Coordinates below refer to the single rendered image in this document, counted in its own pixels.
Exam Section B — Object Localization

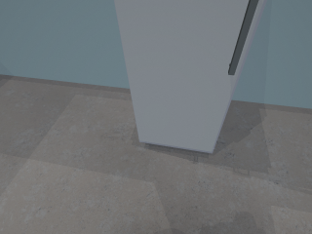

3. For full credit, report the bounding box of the fridge door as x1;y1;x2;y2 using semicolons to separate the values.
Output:
114;0;264;152

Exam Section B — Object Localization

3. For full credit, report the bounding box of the handle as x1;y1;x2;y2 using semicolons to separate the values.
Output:
228;0;259;76

